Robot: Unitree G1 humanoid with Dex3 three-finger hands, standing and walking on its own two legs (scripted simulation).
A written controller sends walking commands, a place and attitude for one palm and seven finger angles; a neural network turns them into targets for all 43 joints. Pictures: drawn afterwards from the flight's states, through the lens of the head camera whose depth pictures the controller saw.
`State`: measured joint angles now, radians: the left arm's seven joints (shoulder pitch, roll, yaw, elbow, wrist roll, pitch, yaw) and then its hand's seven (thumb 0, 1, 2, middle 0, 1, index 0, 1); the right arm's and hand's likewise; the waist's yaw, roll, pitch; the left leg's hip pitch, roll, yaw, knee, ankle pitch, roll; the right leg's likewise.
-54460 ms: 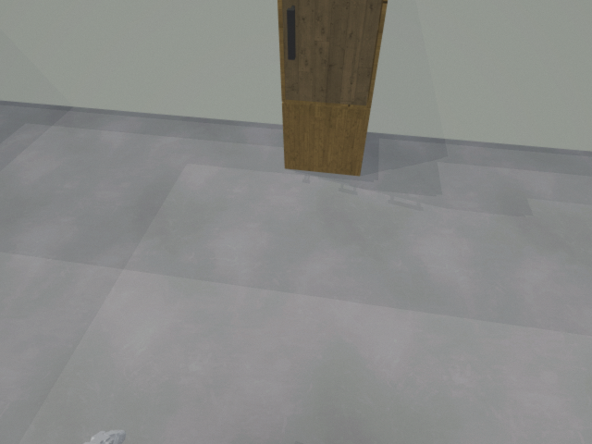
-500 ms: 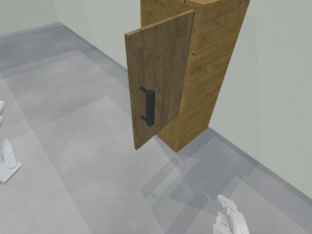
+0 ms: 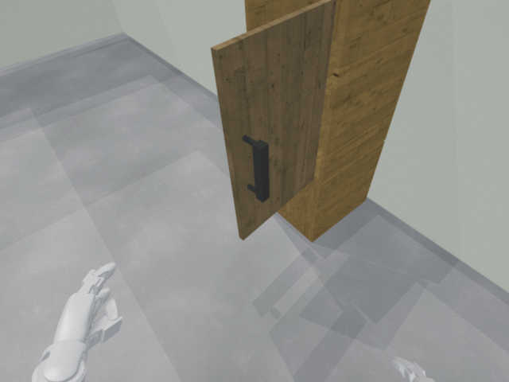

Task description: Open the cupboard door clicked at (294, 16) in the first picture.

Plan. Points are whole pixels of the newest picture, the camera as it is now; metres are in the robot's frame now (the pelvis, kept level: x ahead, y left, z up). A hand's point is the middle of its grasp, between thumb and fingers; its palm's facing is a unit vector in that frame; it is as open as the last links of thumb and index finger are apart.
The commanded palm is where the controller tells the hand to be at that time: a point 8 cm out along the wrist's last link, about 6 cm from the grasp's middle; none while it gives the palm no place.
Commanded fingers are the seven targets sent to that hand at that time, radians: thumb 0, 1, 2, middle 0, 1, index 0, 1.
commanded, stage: let the arm hang, fingers relaxed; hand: left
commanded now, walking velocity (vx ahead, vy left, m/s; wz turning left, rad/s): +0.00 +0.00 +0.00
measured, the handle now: (255, 169) +0.60 +0.04 -0.04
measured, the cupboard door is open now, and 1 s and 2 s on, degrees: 96 96 96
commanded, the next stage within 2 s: look to check the result in 0.96 s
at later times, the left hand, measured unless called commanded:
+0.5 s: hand out of the picture -0.02 +0.19 -0.16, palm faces +0.01 -0.97 -0.25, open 7.2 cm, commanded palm none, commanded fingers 0.00 0.90 0.90 -0.20 -0.30 -0.20 -0.30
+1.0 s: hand out of the picture -0.01 +0.17 -0.16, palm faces +0.01 -0.98 -0.18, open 7.3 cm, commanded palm none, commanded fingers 0.00 0.90 0.90 -0.20 -0.30 -0.20 -0.30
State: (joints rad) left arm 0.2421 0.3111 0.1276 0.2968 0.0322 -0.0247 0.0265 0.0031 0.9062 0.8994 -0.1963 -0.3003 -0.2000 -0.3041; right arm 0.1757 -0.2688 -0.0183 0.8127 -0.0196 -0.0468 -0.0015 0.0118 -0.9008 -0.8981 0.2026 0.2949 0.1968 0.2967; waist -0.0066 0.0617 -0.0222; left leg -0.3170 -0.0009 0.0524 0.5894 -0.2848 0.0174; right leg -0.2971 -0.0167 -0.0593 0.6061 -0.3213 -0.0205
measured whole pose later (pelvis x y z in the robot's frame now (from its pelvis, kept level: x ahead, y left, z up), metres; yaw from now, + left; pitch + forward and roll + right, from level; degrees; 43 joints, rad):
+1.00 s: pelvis +0.00 +0.01 +0.01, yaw -1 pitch -2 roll +0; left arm 0.28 0.13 0.01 1.15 0.02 -0.01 0.03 0.01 0.92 0.90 -0.20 -0.30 -0.20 -0.30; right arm 0.29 -0.13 0.00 1.15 -0.02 0.00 -0.03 0.01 -0.90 -0.90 0.20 0.29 0.20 0.30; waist 0.00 0.00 0.04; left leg -0.18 0.00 0.07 0.40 -0.20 0.03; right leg -0.17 -0.01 -0.04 0.42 -0.22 -0.01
